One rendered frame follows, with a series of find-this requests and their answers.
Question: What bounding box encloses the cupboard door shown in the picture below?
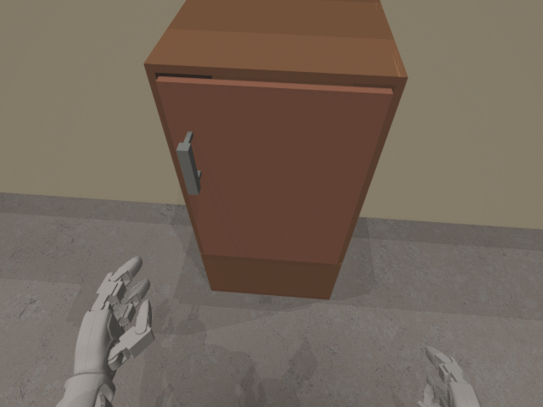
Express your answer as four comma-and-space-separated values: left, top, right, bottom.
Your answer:
156, 76, 393, 265

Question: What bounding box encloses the robot left hand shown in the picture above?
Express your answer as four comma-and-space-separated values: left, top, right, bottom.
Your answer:
73, 256, 155, 381

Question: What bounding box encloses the robot right hand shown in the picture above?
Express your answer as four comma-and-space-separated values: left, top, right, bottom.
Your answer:
417, 345, 482, 407

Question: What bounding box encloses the handle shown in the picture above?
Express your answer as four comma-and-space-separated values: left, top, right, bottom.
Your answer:
176, 131, 202, 195

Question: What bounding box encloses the robot left forearm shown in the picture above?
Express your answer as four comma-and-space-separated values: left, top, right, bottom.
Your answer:
55, 372, 115, 407

